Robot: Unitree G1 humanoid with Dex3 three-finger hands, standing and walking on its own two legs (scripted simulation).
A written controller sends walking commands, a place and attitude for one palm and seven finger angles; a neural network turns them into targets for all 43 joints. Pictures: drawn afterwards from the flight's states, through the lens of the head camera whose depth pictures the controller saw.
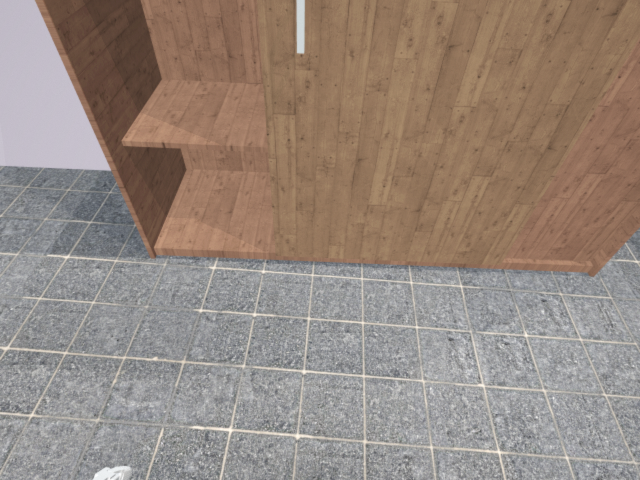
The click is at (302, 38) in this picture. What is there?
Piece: wardrobe's sliding door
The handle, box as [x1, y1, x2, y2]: [297, 0, 304, 53]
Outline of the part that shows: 297,0 297,52 303,53 304,0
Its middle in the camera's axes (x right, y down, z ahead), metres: -0.05 -0.50 +0.87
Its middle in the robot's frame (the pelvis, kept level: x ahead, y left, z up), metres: +1.01 +0.11 +0.17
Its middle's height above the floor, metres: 0.94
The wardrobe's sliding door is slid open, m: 0.49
